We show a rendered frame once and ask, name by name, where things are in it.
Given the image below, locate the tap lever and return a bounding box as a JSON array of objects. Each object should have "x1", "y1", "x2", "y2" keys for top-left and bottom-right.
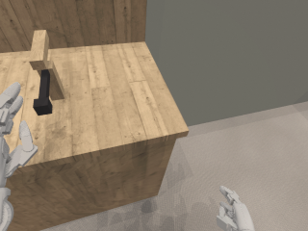
[{"x1": 33, "y1": 69, "x2": 53, "y2": 116}]

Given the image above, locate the left robot hand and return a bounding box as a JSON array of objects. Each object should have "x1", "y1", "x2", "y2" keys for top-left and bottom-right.
[{"x1": 0, "y1": 82, "x2": 39, "y2": 188}]

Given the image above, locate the counter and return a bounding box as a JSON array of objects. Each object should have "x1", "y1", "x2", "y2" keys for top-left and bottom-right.
[{"x1": 0, "y1": 0, "x2": 190, "y2": 231}]

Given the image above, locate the robot left forearm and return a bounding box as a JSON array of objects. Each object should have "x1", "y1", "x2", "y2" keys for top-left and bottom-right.
[{"x1": 0, "y1": 187, "x2": 14, "y2": 231}]

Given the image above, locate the right robot hand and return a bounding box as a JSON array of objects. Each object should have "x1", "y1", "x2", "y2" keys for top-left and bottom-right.
[{"x1": 217, "y1": 186, "x2": 255, "y2": 231}]

